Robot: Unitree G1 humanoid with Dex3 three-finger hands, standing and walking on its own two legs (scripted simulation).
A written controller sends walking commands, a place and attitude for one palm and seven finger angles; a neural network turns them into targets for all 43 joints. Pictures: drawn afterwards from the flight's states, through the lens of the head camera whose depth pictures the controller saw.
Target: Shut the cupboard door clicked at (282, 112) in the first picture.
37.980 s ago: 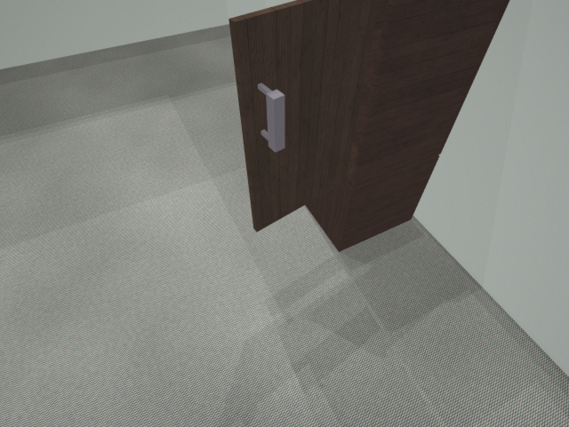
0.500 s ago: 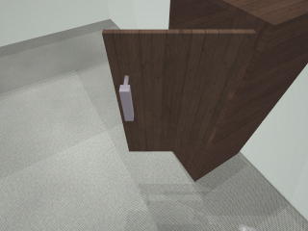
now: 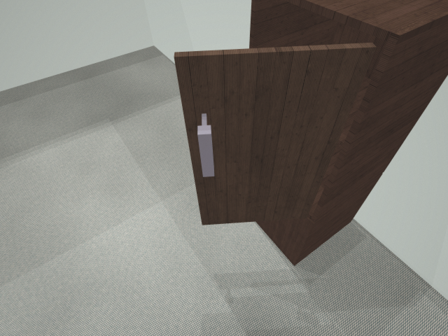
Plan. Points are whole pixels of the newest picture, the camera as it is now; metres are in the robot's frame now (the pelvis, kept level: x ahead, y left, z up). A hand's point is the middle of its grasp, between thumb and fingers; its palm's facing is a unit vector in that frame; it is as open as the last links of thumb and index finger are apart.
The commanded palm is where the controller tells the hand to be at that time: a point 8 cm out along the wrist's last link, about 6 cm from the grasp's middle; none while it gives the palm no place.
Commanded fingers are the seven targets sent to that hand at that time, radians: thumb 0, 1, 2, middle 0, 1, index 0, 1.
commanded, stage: come to a stop and stand still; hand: left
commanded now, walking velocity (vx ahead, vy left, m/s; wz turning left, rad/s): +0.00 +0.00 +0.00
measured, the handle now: (206, 145) +0.48 +0.07 +0.06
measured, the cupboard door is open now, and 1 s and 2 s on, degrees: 59 59 59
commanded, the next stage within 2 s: look again from close up in 0.90 s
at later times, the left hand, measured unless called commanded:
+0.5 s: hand out of the picture +0.05 +0.17 -0.17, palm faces +0.01 -0.97 -0.23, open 7.3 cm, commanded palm none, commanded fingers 0.00 0.90 0.90 -0.20 -0.30 -0.20 -0.30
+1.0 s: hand out of the picture +0.07 +0.15 -0.17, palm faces +0.01 -0.98 -0.22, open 7.3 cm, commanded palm none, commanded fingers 0.00 0.90 0.90 -0.20 -0.30 -0.20 -0.30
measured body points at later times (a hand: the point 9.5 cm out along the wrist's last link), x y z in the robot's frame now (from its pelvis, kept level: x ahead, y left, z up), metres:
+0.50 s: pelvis +0.04 -0.01 +0.00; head +0.05 -0.02 +0.45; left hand +0.05 +0.22 -0.15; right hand +0.05 -0.23 -0.16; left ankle +0.00 +0.06 -0.74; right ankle +0.05 -0.14 -0.74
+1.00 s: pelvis +0.05 -0.03 +0.01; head +0.07 -0.04 +0.45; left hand +0.07 +0.20 -0.15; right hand +0.05 -0.25 -0.16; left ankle +0.00 +0.06 -0.74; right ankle +0.05 -0.14 -0.74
